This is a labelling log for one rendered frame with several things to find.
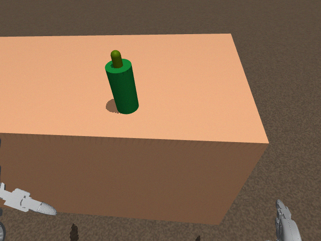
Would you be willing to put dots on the left robot hand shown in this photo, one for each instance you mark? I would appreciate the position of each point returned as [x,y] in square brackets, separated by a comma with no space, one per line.
[21,200]

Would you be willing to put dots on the bottle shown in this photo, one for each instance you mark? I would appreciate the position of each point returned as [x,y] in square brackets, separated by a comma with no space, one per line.
[120,75]

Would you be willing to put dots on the right robot hand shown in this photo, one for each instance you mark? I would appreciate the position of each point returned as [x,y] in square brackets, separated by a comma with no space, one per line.
[286,229]

